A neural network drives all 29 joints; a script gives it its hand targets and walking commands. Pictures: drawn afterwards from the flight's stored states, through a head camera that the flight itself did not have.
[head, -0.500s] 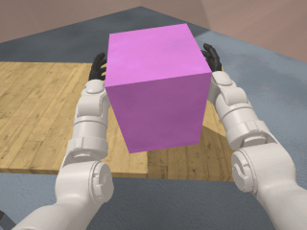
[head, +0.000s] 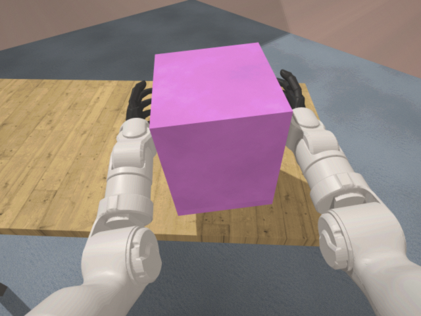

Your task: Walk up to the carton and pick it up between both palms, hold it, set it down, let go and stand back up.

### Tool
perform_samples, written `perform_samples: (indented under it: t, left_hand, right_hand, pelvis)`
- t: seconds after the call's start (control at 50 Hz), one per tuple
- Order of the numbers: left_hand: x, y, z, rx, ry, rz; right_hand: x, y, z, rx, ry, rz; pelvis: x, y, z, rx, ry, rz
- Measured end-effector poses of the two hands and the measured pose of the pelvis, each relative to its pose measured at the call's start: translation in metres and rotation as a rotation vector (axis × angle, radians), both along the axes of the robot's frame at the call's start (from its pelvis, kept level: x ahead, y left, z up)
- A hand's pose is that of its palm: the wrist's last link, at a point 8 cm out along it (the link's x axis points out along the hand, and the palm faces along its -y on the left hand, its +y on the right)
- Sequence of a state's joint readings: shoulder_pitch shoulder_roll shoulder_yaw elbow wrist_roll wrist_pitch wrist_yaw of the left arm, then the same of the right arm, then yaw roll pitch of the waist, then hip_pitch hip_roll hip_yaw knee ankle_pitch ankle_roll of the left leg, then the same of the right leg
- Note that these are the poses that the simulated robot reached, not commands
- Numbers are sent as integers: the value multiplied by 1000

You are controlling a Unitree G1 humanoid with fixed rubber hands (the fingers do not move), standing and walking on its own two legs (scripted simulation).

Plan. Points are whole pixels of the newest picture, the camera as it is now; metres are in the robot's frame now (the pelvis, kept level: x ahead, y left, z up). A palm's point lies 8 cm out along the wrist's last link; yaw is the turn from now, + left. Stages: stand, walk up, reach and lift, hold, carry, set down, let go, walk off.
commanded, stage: set down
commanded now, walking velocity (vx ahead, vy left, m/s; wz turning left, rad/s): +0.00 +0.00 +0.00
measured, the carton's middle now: (216, 133) +0.42 +0.01 +0.13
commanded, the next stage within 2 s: none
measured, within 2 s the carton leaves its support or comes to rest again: rests again in 1.68 s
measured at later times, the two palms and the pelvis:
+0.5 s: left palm (143, 134) +0.41 +0.15 +0.14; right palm (289, 121) +0.43 -0.14 +0.15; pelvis +0.01 +0.00 +0.00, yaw +0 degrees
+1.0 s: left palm (145, 142) +0.41 +0.15 +0.12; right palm (289, 129) +0.42 -0.14 +0.14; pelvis +0.01 +0.00 +0.00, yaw +0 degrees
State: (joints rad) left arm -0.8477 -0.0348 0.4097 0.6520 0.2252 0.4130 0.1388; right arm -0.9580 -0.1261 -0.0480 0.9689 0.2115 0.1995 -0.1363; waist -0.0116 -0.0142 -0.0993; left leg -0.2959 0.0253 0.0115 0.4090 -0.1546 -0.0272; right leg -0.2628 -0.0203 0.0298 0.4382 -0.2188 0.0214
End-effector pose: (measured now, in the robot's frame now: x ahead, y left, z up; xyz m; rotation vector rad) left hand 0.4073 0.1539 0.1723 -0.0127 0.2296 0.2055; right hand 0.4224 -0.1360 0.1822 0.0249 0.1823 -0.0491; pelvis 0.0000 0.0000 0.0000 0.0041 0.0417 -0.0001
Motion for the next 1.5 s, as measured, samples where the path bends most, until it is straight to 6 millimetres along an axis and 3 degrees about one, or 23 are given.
perform_samples:
  t: [0.26, 0.5, 1.5]
  left_hand:
    - [10, -4, -13, -1, -11, 0]
    - [6, -3, -34, 0, 10, 5]
    - [-4, -8, -59, -26, -36, 3]
  right_hand:
    - [10, -4, -13, 2, 0, -1]
    - [8, -3, -31, 16, 22, 0]
    - [-4, -8, -55, -47, -2, 12]
  pelvis:
    - [9, -1, 0, 1, 12, 0]
    - [12, -2, 0, 2, 16, -1]
    - [12, -2, 0, 2, 16, -1]
